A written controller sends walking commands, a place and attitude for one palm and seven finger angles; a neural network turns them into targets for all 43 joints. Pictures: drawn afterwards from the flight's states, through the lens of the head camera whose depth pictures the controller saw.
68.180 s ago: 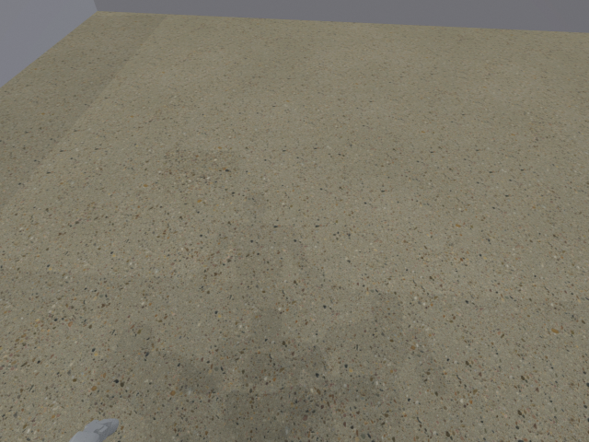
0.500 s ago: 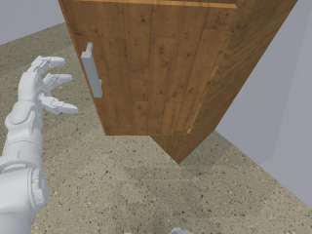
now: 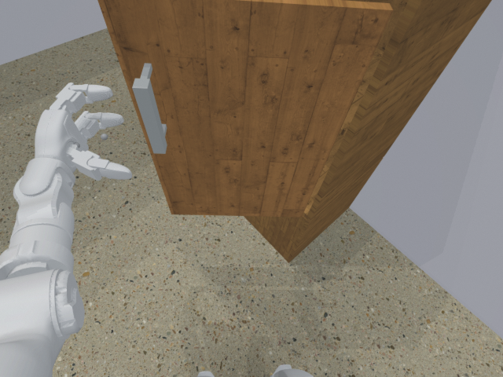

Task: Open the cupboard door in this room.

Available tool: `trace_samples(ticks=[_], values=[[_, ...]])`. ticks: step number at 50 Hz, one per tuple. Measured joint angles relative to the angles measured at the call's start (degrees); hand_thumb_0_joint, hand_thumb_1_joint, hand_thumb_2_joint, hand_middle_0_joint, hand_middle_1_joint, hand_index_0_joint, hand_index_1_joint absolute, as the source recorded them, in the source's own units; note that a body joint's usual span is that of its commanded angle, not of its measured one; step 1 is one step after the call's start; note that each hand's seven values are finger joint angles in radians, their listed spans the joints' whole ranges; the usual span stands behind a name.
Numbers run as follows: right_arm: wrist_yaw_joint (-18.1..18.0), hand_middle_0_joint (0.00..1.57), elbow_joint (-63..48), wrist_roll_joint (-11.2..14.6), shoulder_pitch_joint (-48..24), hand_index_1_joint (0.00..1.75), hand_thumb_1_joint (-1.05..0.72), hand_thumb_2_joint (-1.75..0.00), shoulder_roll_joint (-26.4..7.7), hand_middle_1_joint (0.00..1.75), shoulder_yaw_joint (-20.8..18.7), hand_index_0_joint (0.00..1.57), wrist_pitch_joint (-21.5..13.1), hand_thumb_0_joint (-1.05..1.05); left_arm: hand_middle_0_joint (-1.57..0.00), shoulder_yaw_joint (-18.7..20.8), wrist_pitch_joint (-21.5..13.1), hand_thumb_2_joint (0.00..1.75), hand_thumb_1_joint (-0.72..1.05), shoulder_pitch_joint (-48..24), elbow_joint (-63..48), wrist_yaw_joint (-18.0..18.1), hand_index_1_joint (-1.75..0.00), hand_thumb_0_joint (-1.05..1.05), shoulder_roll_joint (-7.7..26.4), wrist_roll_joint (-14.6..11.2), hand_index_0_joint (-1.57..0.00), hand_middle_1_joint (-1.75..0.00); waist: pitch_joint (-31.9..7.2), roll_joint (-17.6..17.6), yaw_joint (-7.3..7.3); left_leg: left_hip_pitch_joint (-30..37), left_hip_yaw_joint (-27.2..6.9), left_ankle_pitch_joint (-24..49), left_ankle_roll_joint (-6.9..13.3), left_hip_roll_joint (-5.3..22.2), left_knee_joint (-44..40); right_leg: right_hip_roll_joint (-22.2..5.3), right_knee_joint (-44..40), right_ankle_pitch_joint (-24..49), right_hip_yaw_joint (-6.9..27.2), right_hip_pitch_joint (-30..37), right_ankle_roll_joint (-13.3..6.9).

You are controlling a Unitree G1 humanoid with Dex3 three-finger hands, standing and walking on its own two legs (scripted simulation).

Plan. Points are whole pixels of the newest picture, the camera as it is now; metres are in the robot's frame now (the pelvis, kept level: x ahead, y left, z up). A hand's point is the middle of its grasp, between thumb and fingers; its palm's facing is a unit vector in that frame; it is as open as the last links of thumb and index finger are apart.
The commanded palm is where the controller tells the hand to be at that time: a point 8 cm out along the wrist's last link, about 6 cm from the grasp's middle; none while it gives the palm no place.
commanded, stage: move the hooked fingers beside the handle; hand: left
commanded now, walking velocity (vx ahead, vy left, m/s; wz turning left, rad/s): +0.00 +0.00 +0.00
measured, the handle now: (154, 111) +0.52 +0.15 +0.09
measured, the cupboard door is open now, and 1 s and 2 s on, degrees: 49 49 49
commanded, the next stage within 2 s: slide the fingers in behind the handle in 1.40 s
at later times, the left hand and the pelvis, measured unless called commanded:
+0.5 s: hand (97, 143) +0.44 +0.22 +0.10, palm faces -0.01 -1.00 +0.02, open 14.0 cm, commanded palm +0.42 +0.27 +0.10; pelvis +0.00 +0.00 +0.00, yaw +0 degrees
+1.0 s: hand (101, 136) +0.46 +0.21 +0.10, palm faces +0.00 -1.00 +0.00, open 14.0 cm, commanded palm +0.44 +0.27 +0.10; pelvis -0.01 +0.00 +0.00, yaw +0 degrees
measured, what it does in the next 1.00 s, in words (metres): stands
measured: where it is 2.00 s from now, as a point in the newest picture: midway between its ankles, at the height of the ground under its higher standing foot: outside the picture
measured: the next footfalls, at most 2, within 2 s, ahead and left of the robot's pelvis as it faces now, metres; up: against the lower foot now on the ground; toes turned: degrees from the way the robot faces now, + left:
none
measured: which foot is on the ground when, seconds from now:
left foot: down 0.00-1.00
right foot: down 0.00-1.00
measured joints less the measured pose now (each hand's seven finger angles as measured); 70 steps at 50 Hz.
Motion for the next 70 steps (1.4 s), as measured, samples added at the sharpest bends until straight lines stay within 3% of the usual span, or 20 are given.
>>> trace_samples(ticks=[6, 12, 21, 25, 30, 35, 39, 43, 50, 58, 64, 70], values=[[0.2, 0.20, -0.2, 0.2, 1.3, 0.30, -0.90, -0.90, 0.7, 0.30, 0.3, 0.20, 0.7, 0.00, -0.30, 1.5, -0.1, 0.30, -0.50, 1.8, -1.2, 0.8, -1.20, -0.02, 0.7, 0.8, -0.30, -1.20, -0.5, 0.2, -0.22, 1.4, 0.4, -0.2, -0.1, 0.3, -0.7, 0.4, -0.7, 0.0, 0.5, 1.2, -0.1], [-0.1, 0.21, -0.2, 0.6, 2.3, 0.30, -0.90, -0.90, 0.7, 0.30, 0.5, 0.20, 1.1, 0.00, -0.30, 0.9, 1.0, 0.30, -0.50, 2.4, -0.3, -0.8, -1.20, -0.01, 2.5, -0.4, -0.30, -1.20, -0.3, 0.4, 0.20, 2.2, 0.2, -0.1, 0.0, 0.4, -1.2, 0.5, -1.5, 0.3, 0.4, 2.2, -0.1], [-0.1, 0.20, 1.0, 0.6, 1.3, 0.30, -0.90, -0.90, 0.1, 0.30, -0.4, 0.20, 0.8, 0.00, -0.30, -1.5, 0.3, 0.30, -0.50, 4.1, -3.7, -1.1, -1.20, -0.01, -1.2, -1.7, -0.30, -1.20, -0.4, 0.5, 1.14, 2.7, -0.3, 0.4, 0.1, -0.1, -1.4, 0.0, -1.8, 0.5, -0.1, 2.9, 0.1], [-0.2, 0.20, 0.6, 0.5, 0.0, 0.30, -0.90, -0.90, 0.2, 0.30, -0.1, 0.20, 0.5, 0.00, -0.30, -0.7, 0.8, 0.30, -0.50, 3.1, -1.9, 0.2, -1.21, -0.01, -1.4, -0.7, -0.30, -1.20, -0.3, -0.1, 0.74, 2.8, -0.1, 0.6, 0.2, -0.2, -1.3, -0.1, -1.3, 0.5, 0.1, 2.8, 0.1], [-0.4, 0.20, -0.4, 0.4, -0.7, 0.30, -0.90, -0.90, 0.3, 0.30, 0.4, 0.20, -0.1, 0.00, -0.31, 0.4, -0.2, 0.30, -0.50, 1.7, 0.1, 1.3, -1.21, -0.01, 0.7, 0.9, -0.30, -1.20, 0.4, -0.4, 0.07, 2.1, 0.1, 0.7, 0.2, -0.1, -0.7, 0.0, -0.8, 0.8, 0.2, 2.1, 0.1], [-0.4, 0.20, 0.5, 0.5, 0.1, 0.30, -0.90, -0.90, 0.1, 0.30, 0.3, 0.20, -0.5, 0.00, -0.30, -0.7, -1.5, 0.30, -0.50, 0.4, 0.3, 0.2, -1.20, -0.02, 1.4, -0.2, -0.30, -1.20, 0.5, 0.1, 0.49, 1.6, -0.2, 0.8, 0.2, -0.2, -0.4, -0.2, -0.7, 0.9, -0.2, 1.9, 0.2], [-0.4, 0.20, 1.7, 0.6, 0.8, 0.30, -0.90, -0.90, 0.1, 0.30, 0.5, 0.20, -0.3, 0.00, -0.30, -2.3, -0.5, 0.30, -0.50, -1.7, 2.8, -0.9, -1.21, -0.01, 0.9, -1.2, -0.30, -1.20, 0.1, 0.2, 0.65, 1.3, -0.5, 0.8, 0.3, -0.5, -0.2, -0.5, -0.5, 0.7, -0.5, 1.6, 0.2], [-0.4, 0.21, 1.5, 0.4, 1.0, 0.30, -0.90, -0.90, 0.0, 0.30, 0.6, 0.20, -0.4, 0.00, -0.30, -2.0, 0.7, 0.30, -0.50, -2.4, 4.2, -0.3, -1.21, -0.01, 0.7, -0.4, -0.30, -1.20, 0.2, 0.1, -0.07, 0.2, -0.3, 0.8, 0.4, -0.5, 0.2, -0.6, 0.2, 0.7, -0.4, 0.4, 0.3], [0.0, 0.21, 1.3, -0.2, 1.8, 0.30, -0.90, -0.90, 0.1, 0.30, 0.2, 0.20, -0.5, 0.00, -0.30, 0.9, -2.1, 0.30, -0.50, -0.3, 0.5, 1.9, -1.20, -0.02, 0.0, 1.1, -0.30, -1.20, 0.6, 0.1, -0.73, -0.2, 0.5, 0.5, 0.3, -0.1, 0.4, -0.2, 0.5, 0.6, 0.4, -0.3, 0.3], [-0.3, 0.21, 0.9, 0.4, 2.9, 0.30, -0.90, -0.90, 0.3, 0.30, 0.4, 0.20, 0.4, 0.00, -0.30, 0.5, 0.3, 0.30, -0.50, -1.0, 3.4, 0.0, -1.20, -0.01, 3.4, 0.7, -0.30, -1.20, -0.4, 0.2, -0.91, 0.9, 0.3, 0.2, 0.2, 0.2, -0.3, 0.3, -0.6, 0.5, 0.4, 0.9, 0.1], [-0.1, 0.20, 0.8, 0.3, 2.5, 0.30, -0.90, -0.90, -0.1, 0.30, -0.1, 0.20, 0.5, 0.00, -0.30, -0.8, 0.0, 0.30, -0.50, 1.2, 0.4, -1.1, -1.20, -0.01, 1.1, -1.2, -0.30, -1.20, -0.1, 0.6, 0.31, 0.8, 0.1, 0.2, 0.2, 0.0, -0.4, 0.1, -0.8, 0.4, 0.2, 1.0, 0.2], [-0.1, 0.21, 0.8, 0.3, 0.8, 0.30, -0.90, -0.90, 0.2, 0.30, -0.2, 0.20, 0.3, 0.00, -0.30, -0.4, -0.4, 0.30, -0.50, 1.4, -0.8, 0.6, -1.20, -0.01, -0.4, 0.0, -0.30, -1.20, -0.1, 0.1, 0.25, 0.8, -0.2, 0.1, 0.1, 0.0, -0.3, 0.0, -0.5, 0.2, -0.1, 1.0, 0.1]])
